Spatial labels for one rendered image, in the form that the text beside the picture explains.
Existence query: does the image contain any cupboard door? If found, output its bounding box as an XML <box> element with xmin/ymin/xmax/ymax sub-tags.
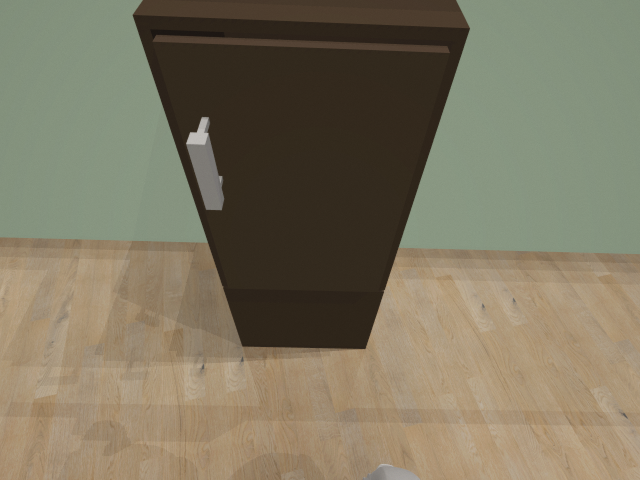
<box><xmin>152</xmin><ymin>35</ymin><xmax>450</xmax><ymax>292</ymax></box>

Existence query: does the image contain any handle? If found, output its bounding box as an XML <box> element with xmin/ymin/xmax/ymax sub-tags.
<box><xmin>186</xmin><ymin>117</ymin><xmax>224</xmax><ymax>210</ymax></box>

